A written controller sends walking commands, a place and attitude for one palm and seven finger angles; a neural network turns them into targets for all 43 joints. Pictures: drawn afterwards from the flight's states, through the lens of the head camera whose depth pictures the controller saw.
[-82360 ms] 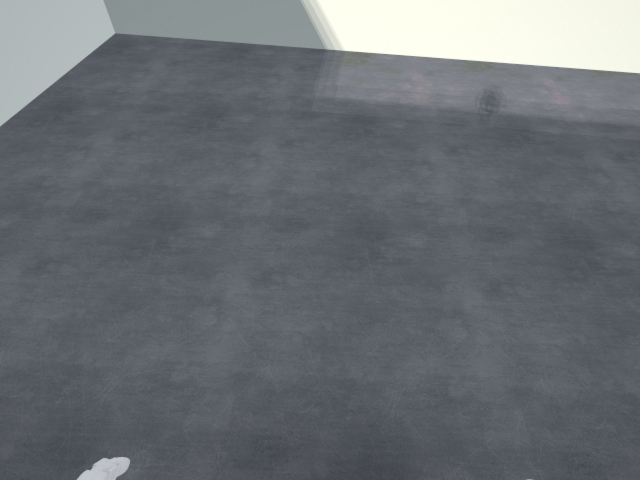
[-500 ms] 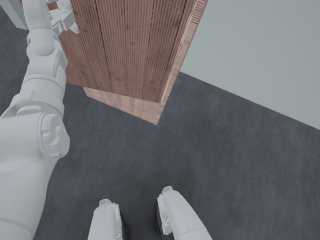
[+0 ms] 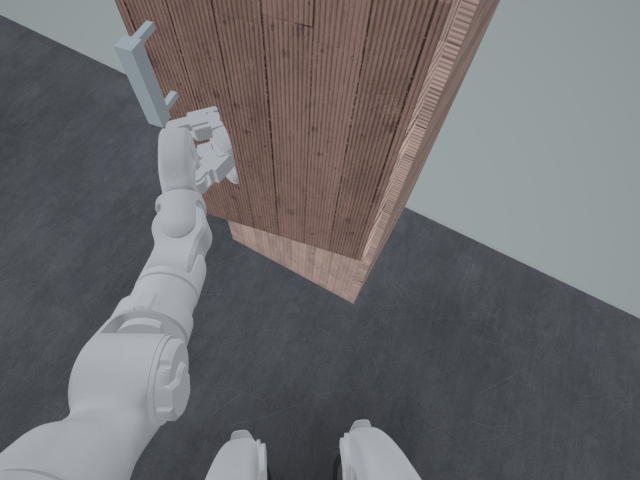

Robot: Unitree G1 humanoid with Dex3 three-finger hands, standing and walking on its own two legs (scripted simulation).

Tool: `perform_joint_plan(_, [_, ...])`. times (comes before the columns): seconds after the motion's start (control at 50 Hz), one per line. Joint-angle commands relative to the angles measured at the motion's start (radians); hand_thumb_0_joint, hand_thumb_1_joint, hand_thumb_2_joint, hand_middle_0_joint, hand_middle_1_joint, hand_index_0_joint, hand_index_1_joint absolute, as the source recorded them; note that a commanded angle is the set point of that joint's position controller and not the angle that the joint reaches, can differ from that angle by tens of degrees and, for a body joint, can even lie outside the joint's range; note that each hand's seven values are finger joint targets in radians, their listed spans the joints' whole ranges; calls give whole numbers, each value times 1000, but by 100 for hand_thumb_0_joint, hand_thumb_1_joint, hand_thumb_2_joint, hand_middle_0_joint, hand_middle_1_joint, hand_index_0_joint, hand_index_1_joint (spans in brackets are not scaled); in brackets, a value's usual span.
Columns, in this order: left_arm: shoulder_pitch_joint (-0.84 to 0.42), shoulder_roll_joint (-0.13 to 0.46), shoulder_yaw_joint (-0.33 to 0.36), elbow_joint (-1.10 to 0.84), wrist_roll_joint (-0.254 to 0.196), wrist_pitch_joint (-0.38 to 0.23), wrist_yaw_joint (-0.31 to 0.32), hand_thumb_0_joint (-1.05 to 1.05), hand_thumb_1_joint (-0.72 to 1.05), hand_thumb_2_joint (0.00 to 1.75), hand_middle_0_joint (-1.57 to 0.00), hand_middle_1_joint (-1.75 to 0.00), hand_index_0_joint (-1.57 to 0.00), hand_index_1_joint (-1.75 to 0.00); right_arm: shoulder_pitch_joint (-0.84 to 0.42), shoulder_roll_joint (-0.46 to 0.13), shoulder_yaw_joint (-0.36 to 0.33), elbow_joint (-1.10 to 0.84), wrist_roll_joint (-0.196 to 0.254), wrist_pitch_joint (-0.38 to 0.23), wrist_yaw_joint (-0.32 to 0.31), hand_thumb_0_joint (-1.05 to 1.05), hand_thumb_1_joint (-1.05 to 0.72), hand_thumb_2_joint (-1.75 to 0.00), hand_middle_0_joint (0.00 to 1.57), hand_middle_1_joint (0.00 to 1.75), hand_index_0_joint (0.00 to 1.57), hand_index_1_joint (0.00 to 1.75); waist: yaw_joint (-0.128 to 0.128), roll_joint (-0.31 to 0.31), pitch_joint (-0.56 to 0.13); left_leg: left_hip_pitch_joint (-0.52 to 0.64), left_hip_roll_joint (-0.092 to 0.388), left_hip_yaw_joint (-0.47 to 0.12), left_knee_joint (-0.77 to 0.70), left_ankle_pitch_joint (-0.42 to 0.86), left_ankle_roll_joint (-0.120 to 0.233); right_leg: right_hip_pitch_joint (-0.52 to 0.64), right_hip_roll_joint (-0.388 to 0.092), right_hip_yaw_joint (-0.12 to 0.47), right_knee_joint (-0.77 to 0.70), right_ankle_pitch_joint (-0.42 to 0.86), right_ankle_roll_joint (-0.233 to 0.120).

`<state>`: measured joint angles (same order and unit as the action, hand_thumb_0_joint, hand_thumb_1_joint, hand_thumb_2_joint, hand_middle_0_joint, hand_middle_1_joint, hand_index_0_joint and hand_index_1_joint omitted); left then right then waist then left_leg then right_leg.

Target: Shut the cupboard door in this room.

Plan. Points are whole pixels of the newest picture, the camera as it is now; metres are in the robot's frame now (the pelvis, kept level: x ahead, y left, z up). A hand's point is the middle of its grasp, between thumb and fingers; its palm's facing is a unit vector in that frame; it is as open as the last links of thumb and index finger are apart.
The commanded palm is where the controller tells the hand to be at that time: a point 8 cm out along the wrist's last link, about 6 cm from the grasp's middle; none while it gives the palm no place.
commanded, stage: pull the fist back off the door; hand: left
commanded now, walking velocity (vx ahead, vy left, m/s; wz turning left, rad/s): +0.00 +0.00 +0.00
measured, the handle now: (153, 75) +0.65 +0.18 +0.06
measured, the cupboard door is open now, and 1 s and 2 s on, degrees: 11 11 11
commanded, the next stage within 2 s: draw the hand back to the body in 0.08 s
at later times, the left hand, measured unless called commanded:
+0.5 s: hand (188, 186) +0.43 +0.11 +0.11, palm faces +0.08 -1.00 -0.04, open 3.1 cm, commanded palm +0.38 +0.16 +0.12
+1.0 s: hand (22, 287) +0.29 +0.20 +0.17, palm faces +0.22 -0.94 -0.26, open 3.4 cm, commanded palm +0.25 +0.25 +0.20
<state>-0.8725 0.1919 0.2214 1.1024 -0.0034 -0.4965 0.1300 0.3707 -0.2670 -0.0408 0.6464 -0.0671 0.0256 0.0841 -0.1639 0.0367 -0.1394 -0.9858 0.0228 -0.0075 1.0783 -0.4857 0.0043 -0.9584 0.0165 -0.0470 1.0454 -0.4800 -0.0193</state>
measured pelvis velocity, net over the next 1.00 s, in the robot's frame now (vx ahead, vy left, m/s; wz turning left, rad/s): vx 0.01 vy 0.00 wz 0.01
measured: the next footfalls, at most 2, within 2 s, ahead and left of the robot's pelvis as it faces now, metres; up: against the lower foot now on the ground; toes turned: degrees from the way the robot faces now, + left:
none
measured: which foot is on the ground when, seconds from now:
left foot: down 0.00-1.00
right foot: down 0.00-1.00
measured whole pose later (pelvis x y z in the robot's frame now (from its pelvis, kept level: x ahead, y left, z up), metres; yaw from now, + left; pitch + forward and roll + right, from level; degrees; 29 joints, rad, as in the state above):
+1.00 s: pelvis +0.01 +0.00 +0.08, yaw +1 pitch -1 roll +0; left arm 0.08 0.27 0.10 0.05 -0.06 -0.07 0.08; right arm 0.15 -0.23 0.04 0.55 0.04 0.00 -0.08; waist 0.03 0.05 -0.02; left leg -0.21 0.00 0.01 0.50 -0.28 0.01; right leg -0.20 0.00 -0.02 0.50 -0.29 -0.01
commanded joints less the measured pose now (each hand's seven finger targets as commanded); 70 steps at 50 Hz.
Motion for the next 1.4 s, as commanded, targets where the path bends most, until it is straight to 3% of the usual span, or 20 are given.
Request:
perform_joint_plan(0.0, [-461,158,23,-201,9,-70,30,0,90,90,-130,-150,-130,-150,163,-133,-40,-39,9,2,-18,0,-90,-90,20,30,20,30,-31,26,-465,351,-21,-7,-89,385,12,218,18,18,-114,435,7])
perform_joint_plan(0.08, [-546,158,8,-189,18,-83,40,0,90,90,-130,-150,-130,-150,137,-129,-35,-39,7,-3,-29,0,-90,-90,20,30,20,30,-53,22,-441,325,-24,-10,-89,322,15,196,14,27,-118,388,11])
perform_joint_plan(0.18, [-508,170,25,-100,9,-79,23,0,90,90,-130,-150,-130,-150,129,-131,-29,-41,9,-12,-33,0,-90,-90,20,30,20,30,-50,-24,-441,265,-28,-5,-85,277,18,215,13,37,-122,366,14])
perform_joint_plan(0.24, [-370,225,87,-214,-14,-75,-2,0,90,90,-130,-150,-130,-150,126,-133,-27,-87,18,-6,-32,0,-90,-90,20,30,20,30,37,33,-560,355,-30,5,-124,361,11,321,15,32,-120,433,2])
perform_joint_plan(0.26, [-313,210,73,-267,-24,-68,-17,0,90,90,-130,-150,-130,-150,119,-127,-28,-103,25,-2,-32,0,-90,-90,20,30,20,30,51,29,-580,379,-30,13,-133,388,10,360,18,32,-128,468,1])
perform_joint_plan(0.34, [-130,191,50,-436,-75,-1,-59,0,90,90,-130,-150,-130,-150,100,-121,-26,-148,57,5,-47,0,-90,-90,20,30,20,30,66,-77,-482,358,-31,39,-207,353,25,487,24,43,-212,512,13])
perform_joint_plan(0.4, [-55,150,4,-587,-110,30,-75,0,90,90,-130,-150,-130,-150,69,-113,-26,-158,76,-9,-63,0,-90,-90,20,30,20,30,74,-82,-411,414,-31,43,-259,315,28,522,27,38,-271,477,14])
perform_joint_plan(0.5, [38,150,-31,-680,-127,54,-101,0,90,90,-130,-150,-130,-150,6,-108,-16,-143,89,-44,-91,0,-90,-90,20,30,20,30,76,-51,-257,474,-28,42,-336,221,29,497,21,40,-355,335,16])
perform_joint_plan(0.54, [111,157,-28,-732,-135,65,-117,0,90,90,-130,-150,-130,-150,-26,-103,-11,-152,97,-59,-97,0,-90,-90,20,30,20,30,101,8,-258,519,-31,46,-359,228,27,515,15,40,-370,325,11])
perform_joint_plan(0.58, [200,159,-24,-765,-154,91,-139,0,90,90,-130,-150,-130,-150,-52,-103,-8,-164,103,-70,-100,0,-90,-90,20,30,20,30,117,-26,-237,535,-29,42,-384,243,27,545,15,33,-383,337,10])
perform_joint_plan(0.62, [282,150,-34,-802,-175,120,-163,0,90,90,-124,-144,-124,-144,-83,-103,-1,-179,112,-78,-106,0,-90,-90,20,30,20,30,129,-20,-195,553,-31,42,-407,238,28,563,12,32,-407,325,9])
perform_joint_plan(0.68, [356,183,-3,-905,-205,161,-191,0,90,90,-116,-135,-116,-135,-136,-101,5,-203,119,-92,-116,0,-90,-90,20,30,20,30,149,-64,-188,579,-31,43,-436,253,29,615,3,35,-429,342,14])
perform_joint_plan(0.7, [398,227,-76,-987,-101,195,-140,0,90,90,-113,-132,-113,-132,-179,-74,-1,-214,123,-59,-134,0,-90,-90,20,30,20,30,147,-67,-196,633,-32,54,-480,262,29,668,-24,86,-485,331,18])
perform_joint_plan(0.74, [479,224,-64,-1051,-91,251,-93,0,90,90,-108,-126,-108,-126,-208,-74,8,-224,123,-39,-155,0,-90,-90,20,30,20,30,150,-41,-135,670,-28,49,-517,280,31,690,-27,76,-525,346,18])
perform_joint_plan(0.78, [514,228,-59,-1090,-79,289,-67,0,90,90,-102,-120,-102,-120,-235,-70,20,-223,121,-32,-169,0,-90,-90,20,30,20,30,151,-72,-79,707,-26,44,-554,291,33,703,-24,60,-559,349,17])
perform_joint_plan(0.82, [558,239,-54,-1156,-74,314,-56,0,90,90,-97,-114,-97,-114,-252,-70,24,-225,120,-34,-180,0,-90,-90,20,30,20,30,156,-53,-79,765,-22,42,-583,329,36,740,-20,53,-584,376,12])
perform_joint_plan(0.86, [597,217,-70,-1223,-67,335,-48,0,90,90,-92,-108,-92,-108,-265,-60,35,-223,115,-44,-182,0,-90,-90,20,30,20,30,159,11,-69,824,-20,39,-614,373,31,761,-18,37,-595,418,8])
perform_joint_plan(1.0, [800,229,-28,-1397,-60,380,-35,0,90,90,-72,-87,-72,-87,-294,-53,52,-219,95,-77,-175,0,-90,-90,20,30,20,30,182,29,-8,896,-12,29,-687,475,19,835,-14,11,-650,479,5])
perform_joint_plan(1.16, [1024,286,94,-1557,-61,391,-25,0,90,90,-50,-63,-50,-63,-304,-46,52,-211,79,-102,-165,0,-90,-90,20,30,20,30,207,24,2,914,-4,21,-704,577,9,893,-18,2,-665,532,7])
perform_joint_plan(1.38, [1291,378,289,-1707,-67,365,-7,0,90,90,-20,-30,-20,-30,-298,-49,28,-193,79,-149,-160,0,-90,-90,20,30,20,30,232,20,23,887,-2,28,-696,574,9,889,-20,-3,-669,511,14])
